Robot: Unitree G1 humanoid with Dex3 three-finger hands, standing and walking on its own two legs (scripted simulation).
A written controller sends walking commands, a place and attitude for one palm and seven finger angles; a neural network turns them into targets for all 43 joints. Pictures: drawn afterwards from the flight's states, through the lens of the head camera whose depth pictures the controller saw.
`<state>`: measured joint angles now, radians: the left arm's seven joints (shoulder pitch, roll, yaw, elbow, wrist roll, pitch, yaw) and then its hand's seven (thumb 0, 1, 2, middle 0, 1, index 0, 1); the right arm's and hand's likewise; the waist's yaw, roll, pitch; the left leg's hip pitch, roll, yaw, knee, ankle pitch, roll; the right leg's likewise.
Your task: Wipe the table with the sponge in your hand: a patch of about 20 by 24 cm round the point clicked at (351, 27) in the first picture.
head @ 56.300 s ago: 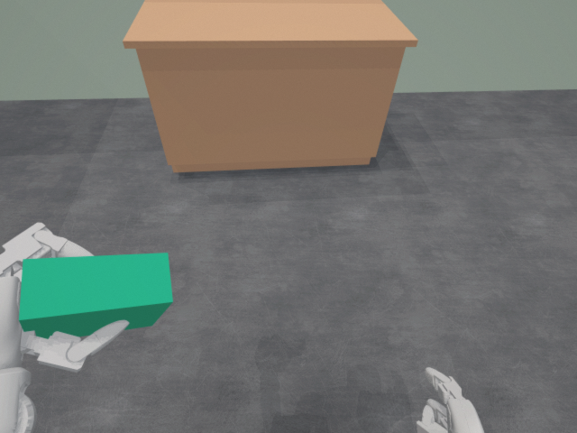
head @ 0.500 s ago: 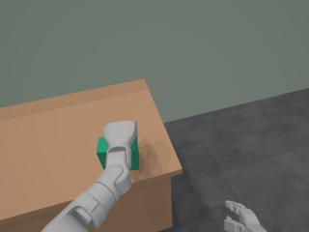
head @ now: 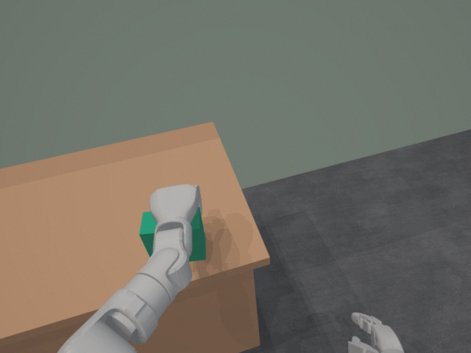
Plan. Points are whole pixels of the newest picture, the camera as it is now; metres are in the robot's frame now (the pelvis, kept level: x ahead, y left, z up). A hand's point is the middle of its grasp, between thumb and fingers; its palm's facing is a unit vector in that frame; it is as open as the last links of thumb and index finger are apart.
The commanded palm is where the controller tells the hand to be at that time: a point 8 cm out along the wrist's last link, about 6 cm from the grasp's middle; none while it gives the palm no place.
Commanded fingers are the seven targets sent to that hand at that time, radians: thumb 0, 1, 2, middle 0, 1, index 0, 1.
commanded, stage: slide across to the third lane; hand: left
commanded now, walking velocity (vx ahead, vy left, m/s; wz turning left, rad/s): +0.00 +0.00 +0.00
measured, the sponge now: (177, 243) +0.34 +0.17 -0.01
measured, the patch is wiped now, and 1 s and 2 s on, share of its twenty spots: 0.75 0.75 0.90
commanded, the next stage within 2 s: wipe forward along the third lane in 0.20 s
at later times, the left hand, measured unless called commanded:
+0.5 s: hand (181, 219) +0.35 +0.15 +0.05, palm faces -0.04 -0.05 -1.00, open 9.4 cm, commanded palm +0.33 +0.15 +0.08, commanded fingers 0.00 0.10 1.30 -1.20 -1.60 -1.20 -1.60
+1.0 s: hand (183, 208) +0.38 +0.15 +0.05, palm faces -0.06 -0.01 -1.00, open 9.6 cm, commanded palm +0.38 +0.17 +0.08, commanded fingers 0.00 0.10 1.30 -1.20 -1.60 -1.20 -1.60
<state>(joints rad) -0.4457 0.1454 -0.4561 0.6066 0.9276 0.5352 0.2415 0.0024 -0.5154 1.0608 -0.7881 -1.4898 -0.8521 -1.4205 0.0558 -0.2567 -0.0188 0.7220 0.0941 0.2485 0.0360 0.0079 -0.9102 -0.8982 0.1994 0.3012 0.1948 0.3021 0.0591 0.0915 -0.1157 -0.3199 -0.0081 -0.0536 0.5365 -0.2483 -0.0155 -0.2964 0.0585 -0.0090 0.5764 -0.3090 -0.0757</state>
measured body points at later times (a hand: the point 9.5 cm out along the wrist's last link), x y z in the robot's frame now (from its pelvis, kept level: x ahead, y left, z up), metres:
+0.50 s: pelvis +0.00 +0.00 +0.00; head -0.02 -0.03 +0.45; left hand +0.35 +0.15 +0.10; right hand +0.22 -0.22 -0.10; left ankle +0.02 +0.14 -0.73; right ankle -0.01 -0.07 -0.73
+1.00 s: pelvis -0.03 +0.00 -0.01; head -0.04 -0.03 +0.44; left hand +0.38 +0.15 +0.11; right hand +0.11 -0.24 -0.14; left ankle +0.02 +0.14 -0.73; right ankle -0.01 -0.07 -0.73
